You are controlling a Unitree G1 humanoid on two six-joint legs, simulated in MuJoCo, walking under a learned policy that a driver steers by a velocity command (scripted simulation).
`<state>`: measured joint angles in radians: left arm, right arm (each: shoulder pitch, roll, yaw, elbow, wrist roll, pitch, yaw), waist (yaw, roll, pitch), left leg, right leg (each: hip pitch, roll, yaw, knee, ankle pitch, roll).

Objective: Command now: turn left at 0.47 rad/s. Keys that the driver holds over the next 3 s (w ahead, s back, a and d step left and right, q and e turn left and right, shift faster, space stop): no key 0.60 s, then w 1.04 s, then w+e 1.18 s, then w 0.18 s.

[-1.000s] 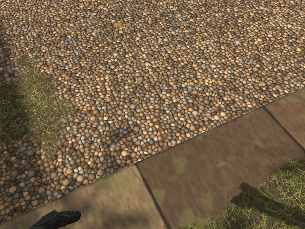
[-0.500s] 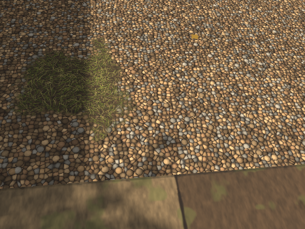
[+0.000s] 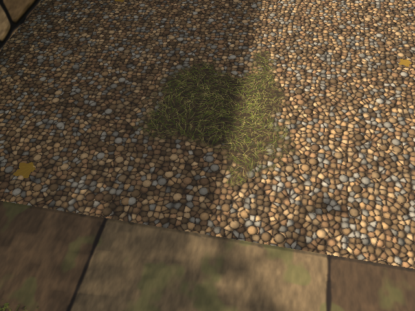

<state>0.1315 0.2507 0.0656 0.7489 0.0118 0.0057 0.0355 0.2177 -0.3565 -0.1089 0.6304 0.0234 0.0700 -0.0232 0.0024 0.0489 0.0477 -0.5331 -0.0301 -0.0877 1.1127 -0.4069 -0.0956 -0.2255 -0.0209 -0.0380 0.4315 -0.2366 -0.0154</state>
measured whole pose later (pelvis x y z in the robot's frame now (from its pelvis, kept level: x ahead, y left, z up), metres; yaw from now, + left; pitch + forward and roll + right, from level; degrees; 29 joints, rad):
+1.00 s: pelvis +0.08 +0.06 +0.00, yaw +4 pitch +1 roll +0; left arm 0.20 0.28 0.04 0.83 -0.03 -0.08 -0.01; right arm 0.43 -0.24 -0.06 0.85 0.01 -0.08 0.02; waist -0.04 -0.03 0.00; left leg -0.08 -0.03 0.01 0.37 -0.32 0.04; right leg -0.51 -0.04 0.00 1.09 -0.36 -0.05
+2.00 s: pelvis +0.62 +0.08 +0.00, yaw -4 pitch +1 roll +2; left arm 0.28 0.31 0.07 0.82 -0.04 -0.03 0.00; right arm 0.22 -0.26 -0.06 0.81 0.00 -0.11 0.03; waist -0.01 -0.04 0.03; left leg -0.22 -0.01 0.12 0.37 -0.17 0.03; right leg -0.53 -0.08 0.05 1.10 -0.32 -0.04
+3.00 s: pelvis +1.18 -0.14 -0.05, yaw -38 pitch +1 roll +2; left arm 0.25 0.30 0.07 0.72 -0.02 -0.03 0.01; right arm 0.24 -0.26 -0.06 0.77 -0.01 -0.10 0.02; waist -0.02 -0.04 0.04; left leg -0.25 -0.05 0.04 0.40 -0.16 0.05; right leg -0.51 -0.02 0.08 1.11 -0.37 -0.03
